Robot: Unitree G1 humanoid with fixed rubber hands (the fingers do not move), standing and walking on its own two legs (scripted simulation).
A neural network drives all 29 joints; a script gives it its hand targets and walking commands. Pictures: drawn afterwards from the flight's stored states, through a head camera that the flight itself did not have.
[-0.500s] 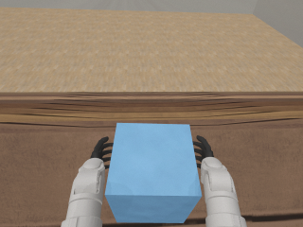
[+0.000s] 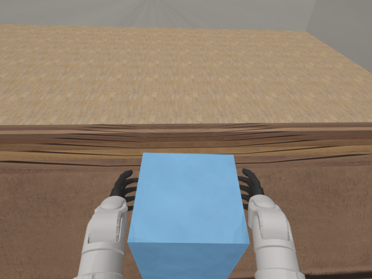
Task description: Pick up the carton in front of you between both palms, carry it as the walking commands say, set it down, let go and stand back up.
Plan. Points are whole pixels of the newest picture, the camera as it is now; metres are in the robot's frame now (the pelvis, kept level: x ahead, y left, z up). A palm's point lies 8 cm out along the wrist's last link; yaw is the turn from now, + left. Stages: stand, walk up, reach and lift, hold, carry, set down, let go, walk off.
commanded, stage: hold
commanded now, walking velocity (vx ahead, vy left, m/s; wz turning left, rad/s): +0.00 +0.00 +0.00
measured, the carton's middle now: (186, 218) +0.29 +0.00 -0.03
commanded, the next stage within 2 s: carry in 1.20 s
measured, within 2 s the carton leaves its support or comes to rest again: neither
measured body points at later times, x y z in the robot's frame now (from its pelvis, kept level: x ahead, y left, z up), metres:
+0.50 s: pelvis -0.01 +0.00 +0.00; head -0.05 +0.01 +0.45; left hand +0.29 +0.15 +0.04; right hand +0.30 -0.15 +0.04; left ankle +0.02 +0.13 -0.75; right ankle +0.01 -0.13 -0.75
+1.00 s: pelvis +0.00 +0.00 +0.00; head -0.04 +0.00 +0.45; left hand +0.29 +0.15 +0.04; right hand +0.30 -0.15 +0.04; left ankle +0.02 +0.13 -0.75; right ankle +0.01 -0.13 -0.75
